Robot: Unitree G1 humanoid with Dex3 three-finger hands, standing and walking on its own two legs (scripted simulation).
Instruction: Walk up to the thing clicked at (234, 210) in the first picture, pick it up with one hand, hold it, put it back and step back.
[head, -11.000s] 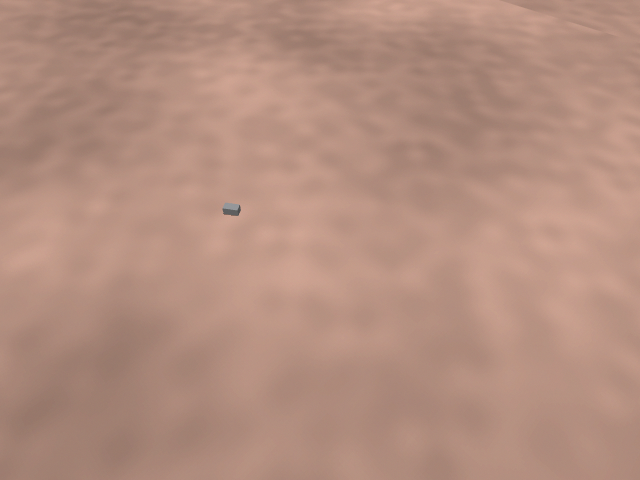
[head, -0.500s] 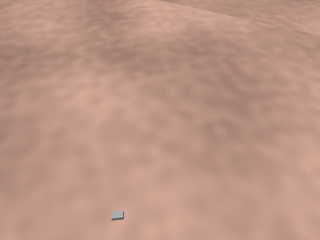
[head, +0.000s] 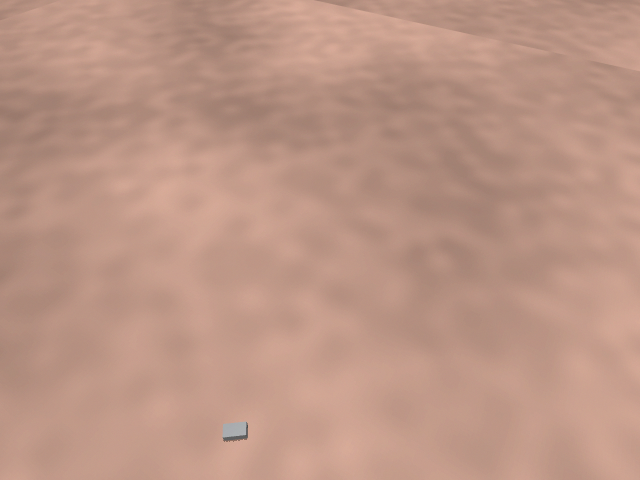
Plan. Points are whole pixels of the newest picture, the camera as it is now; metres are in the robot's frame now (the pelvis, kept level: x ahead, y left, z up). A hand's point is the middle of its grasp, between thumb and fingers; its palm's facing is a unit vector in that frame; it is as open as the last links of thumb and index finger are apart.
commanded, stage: stand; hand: left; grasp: from above
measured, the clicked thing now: (235, 431) +0.39 +0.24 -0.77
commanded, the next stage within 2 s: rise first in 0.06 s
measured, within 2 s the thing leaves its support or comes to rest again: neither
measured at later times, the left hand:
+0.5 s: hand out of the picture +0.14 +0.26 -0.18, palm faces -0.08 -0.92 -0.39, open 10.5 cm
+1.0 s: hand out of the picture +0.14 +0.29 -0.33, palm faces -0.37 -0.69 -0.62, open 13.2 cm
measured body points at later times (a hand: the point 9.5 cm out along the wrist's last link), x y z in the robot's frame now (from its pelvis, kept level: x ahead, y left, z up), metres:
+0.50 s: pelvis -0.02 +0.01 -0.03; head +0.05 +0.01 +0.42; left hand +0.14 +0.30 -0.15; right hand +0.08 -0.25 -0.15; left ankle -0.02 +0.12 -0.75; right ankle -0.01 -0.11 -0.75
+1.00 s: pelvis -0.05 +0.02 -0.17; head +0.10 +0.04 +0.25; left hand +0.16 +0.32 -0.29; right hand +0.16 -0.24 -0.27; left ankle -0.02 +0.12 -0.75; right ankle -0.01 -0.11 -0.75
